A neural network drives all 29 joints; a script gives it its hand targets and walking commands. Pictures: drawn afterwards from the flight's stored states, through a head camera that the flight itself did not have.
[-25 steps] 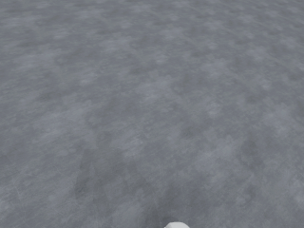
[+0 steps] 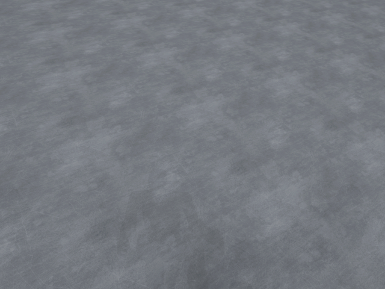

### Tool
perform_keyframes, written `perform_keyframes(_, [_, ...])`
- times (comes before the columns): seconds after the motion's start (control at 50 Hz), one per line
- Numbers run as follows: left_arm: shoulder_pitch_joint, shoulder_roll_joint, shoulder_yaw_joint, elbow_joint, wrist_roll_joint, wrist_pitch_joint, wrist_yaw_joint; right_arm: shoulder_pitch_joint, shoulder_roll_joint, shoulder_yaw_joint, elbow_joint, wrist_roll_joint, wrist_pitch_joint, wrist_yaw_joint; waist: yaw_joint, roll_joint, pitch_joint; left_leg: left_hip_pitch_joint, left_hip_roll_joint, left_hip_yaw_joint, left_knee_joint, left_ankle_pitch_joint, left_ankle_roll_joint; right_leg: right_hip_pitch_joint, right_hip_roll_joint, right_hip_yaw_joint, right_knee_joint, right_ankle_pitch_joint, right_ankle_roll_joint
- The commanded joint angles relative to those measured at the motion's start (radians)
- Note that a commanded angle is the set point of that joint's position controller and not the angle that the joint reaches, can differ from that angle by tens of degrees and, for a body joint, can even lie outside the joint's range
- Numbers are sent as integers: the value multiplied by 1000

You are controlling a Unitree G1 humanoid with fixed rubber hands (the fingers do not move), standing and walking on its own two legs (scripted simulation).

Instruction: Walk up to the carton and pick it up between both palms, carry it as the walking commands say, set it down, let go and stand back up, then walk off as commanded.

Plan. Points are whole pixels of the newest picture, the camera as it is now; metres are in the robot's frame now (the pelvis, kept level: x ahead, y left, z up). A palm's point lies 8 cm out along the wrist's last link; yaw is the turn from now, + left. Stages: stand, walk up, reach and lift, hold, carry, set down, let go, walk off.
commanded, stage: walk off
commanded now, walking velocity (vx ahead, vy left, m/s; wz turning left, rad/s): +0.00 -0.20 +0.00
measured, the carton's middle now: out of the picture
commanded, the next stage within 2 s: stand in 1.14 s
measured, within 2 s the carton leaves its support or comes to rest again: neither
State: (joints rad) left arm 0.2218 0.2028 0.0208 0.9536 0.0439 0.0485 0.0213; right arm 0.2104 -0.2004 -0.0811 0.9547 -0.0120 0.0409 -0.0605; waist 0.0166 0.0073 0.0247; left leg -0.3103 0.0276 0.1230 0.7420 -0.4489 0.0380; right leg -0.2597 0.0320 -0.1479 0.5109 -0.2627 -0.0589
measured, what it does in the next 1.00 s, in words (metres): steps to the right: left foot, then right foot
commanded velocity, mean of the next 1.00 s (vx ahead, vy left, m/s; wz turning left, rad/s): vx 0.00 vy -0.20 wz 0.00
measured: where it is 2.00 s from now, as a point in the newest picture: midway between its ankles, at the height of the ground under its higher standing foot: outside the picture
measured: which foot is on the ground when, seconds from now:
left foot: up 0.00-0.00, down 0.02-0.46, up 0.48-0.78, down 0.80-1.00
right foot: down 0.00-0.02, up 0.04-0.44, down 0.46-0.80, up 0.82-1.00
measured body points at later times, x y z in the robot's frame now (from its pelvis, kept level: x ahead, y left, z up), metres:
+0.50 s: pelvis -0.03 -0.14 +0.00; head +0.00 -0.16 +0.44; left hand +0.07 +0.12 -0.13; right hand -0.04 -0.42 -0.16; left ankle -0.03 +0.05 -0.71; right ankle -0.03 -0.27 -0.73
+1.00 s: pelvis -0.06 -0.23 +0.01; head -0.04 -0.19 +0.46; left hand -0.01 +0.02 -0.15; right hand -0.03 -0.49 -0.11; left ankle -0.07 -0.13 -0.73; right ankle -0.08 -0.40 -0.65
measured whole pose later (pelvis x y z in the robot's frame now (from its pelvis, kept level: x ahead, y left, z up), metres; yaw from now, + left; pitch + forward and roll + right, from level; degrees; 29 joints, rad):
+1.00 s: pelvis -0.06 -0.23 +0.01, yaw -1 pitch -1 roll -3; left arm 0.25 0.25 0.07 0.97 0.04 0.08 -0.02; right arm 0.26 -0.18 -0.06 0.99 -0.02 0.01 -0.06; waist -0.01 -0.04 0.05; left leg -0.18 0.11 0.12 0.47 -0.28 0.00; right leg -0.45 0.02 0.05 1.04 -0.33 0.08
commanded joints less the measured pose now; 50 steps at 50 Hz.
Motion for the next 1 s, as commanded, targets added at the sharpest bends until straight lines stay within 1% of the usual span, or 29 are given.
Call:
perform_keyframes(0.0, [71,104,32,-32,-25,-9,0,238,-168,-19,13,-29,-36,-7,-87,265,-53,382,403,-440,-522,294,54,-267,-111,122,148,-89,53])
perform_keyframes(0.02, [110,105,37,-20,-9,2,9,169,-228,-29,-7,-24,-29,-9,-49,247,16,262,536,-529,-539,438,141,-329,-47,131,341,-245,84])
perform_keyframes(0.04, [-12,136,49,-43,-4,18,-4,184,-235,-34,3,-17,-26,-14,-91,182,42,119,508,-476,-513,533,204,-257,-45,198,480,-251,81])
perform_keyframes(0.08, [-35,138,58,-50,1,15,-27,102,-150,-13,-11,-13,-34,-4,-46,122,76,111,372,-313,-483,590,134,-301,-50,249,570,-130,91])
perform_keyframes(0.12, [39,82,59,-22,1,14,-42,69,-135,-9,-14,1,-47,-4,-12,172,44,178,298,-176,-432,709,83,-300,-33,236,594,-55,124])
perform_keyframes(0.18, [66,61,63,-3,-9,27,-40,91,-125,-11,3,-10,-45,-8,-10,132,-7,147,281,-127,-403,736,82,-227,-12,221,626,-34,165])
perform_keyframes(0.22, [-10,32,47,-30,-13,36,-44,142,-165,-26,13,-19,-53,-5,-58,174,27,164,281,-137,-403,682,69,-233,-45,169,495,-36,180])
perform_keyframes(0.28, [-62,60,48,-59,-18,46,-54,137,-184,-35,16,-31,-45,1,-74,286,51,144,299,-151,-428,516,81,-199,-87,106,323,-63,184])
perform_keyframes(0.34, [-46,70,48,-75,-20,29,-65,107,-218,-57,8,-28,-32,8,-71,311,16,64,300,-149,-414,513,59,-43,-91,72,153,-90,159])
perform_keyframes(0.38, [23,84,57,-45,-14,16,-67,67,-246,-73,-3,-25,-22,10,-39,240,8,-3,273,-122,-334,449,37,94,-77,40,-28,28,134])
perform_keyframes(0.4, [111,121,74,-7,-5,13,-56,76,-239,-74,-8,-29,-18,15,-6,124,-60,-29,249,-112,-233,386,18,217,-49,36,-108,21,128])
perform_keyframes(0.42, [173,175,83,8,5,-2,-48,124,-177,-62,-10,-35,-19,22,10,-106,-79,-104,166,-32,-45,255,-21,297,-166,138,-221,181,115])
perform_keyframes(0.44, [173,281,97,-21,-2,-16,-48,139,-72,-42,-37,-42,-5,20,9,-376,-81,-273,19,-15,260,-281,-73,313,-409,363,-166,546,34])
perform_keyframes(0.46, [143,286,99,-27,7,-24,-33,43,-41,-21,-63,-13,2,-12,73,-405,-103,-223,18,-137,392,-288,-40,150,-410,289,-184,534,-111])
perform_keyframes(0.5, [58,158,59,-36,8,-18,-22,22,-115,-35,-55,1,5,-2,28,-218,-21,-235,4,-162,502,-145,-4,65,-316,227,-207,382,-112])
perform_keyframes(0.52, [-7,140,43,-51,10,-13,-14,79,-118,-42,-13,-4,5,6,-17,-188,-17,-217,0,-155,503,-79,-8,43,-262,169,-177,366,-77])
perform_keyframes(0.58, [-74,110,23,-80,-3,-8,-3,93,-142,-54,-11,-13,13,9,-55,-179,-26,-158,-8,-90,444,-29,-20,12,-255,177,-171,371,-93])
perform_keyframes(0.62, [-49,120,24,-79,1,-12,3,53,-92,-32,-18,-14,13,3,-15,-158,-32,-126,9,-48,299,-22,-30,35,-249,213,-193,186,-100])
perform_keyframes(0.7, [58,110,14,-33,-3,-5,10,26,-60,1,-29,7,4,-7,-1,-188,-9,-33,11,-40,-14,-72,11,86,-289,301,-169,372,-146])
perform_keyframes(0.72, [44,121,15,-28,-4,-5,6,34,-43,8,-28,6,-4,-9,-19,-176,-24,7,4,-16,-127,-6,10,80,-273,278,-157,389,-141])
perform_keyframes(0.74, [29,118,15,-23,-16,-3,-3,74,-42,11,-13,6,-5,-12,-53,-90,-21,99,15,-9,-295,144,6,78,-266,271,-122,412,-111])
perform_keyframes(0.76, [77,138,24,-11,-26,-7,-1,155,-55,13,14,4,-19,-18,-75,-51,-64,261,90,-84,-451,361,2,10,-224,235,-74,341,-51])
perform_keyframes(0.78, [80,115,29,-37,-40,-11,1,200,-175,-14,15,-26,-31,-19,-88,199,-84,397,379,-387,-507,406,63,-196,-123,137,116,79,43])
perform_keyframes(0.8, [89,110,38,-32,-23,-3,4,120,-267,-34,-8,-21,-19,-17,-44,219,6,282,523,-512,-529,500,159,-295,-35,107,314,-249,83])
perform_keyframes(0.82, [-5,153,49,-54,-3,13,-4,133,-247,-40,6,-19,-16,-25,-91,203,37,144,538,-488,-517,532,246,-249,-53,196,491,-248,75])
perform_keyframes(0.84, [-47,141,47,-62,2,21,-17,115,-203,-26,-3,-17,-22,-16,-81,111,82,103,466,-402,-508,589,222,-263,-50,236,553,-199,80])
perform_keyframes(0.88, [37,130,63,-27,5,17,-31,16,-126,-5,-19,-12,-30,-11,-11,140,72,120,323,-226,-474,500,113,-264,-37,254,591,-86,110])
perform_keyframes(0.92, [36,121,69,-22,-2,18,-48,16,-141,-6,-21,-4,-43,-4,-25,164,30,180,295,-175,-432,691,109,-277,-10,232,584,-69,146])
perform_keyframes(0.98, [20,34,49,-35,-11,33,-48,75,-159,-17,4,-13,-48,-10,-36,208,22,146,275,-114,-409,719,86,-228,-38,158,482,-45,176])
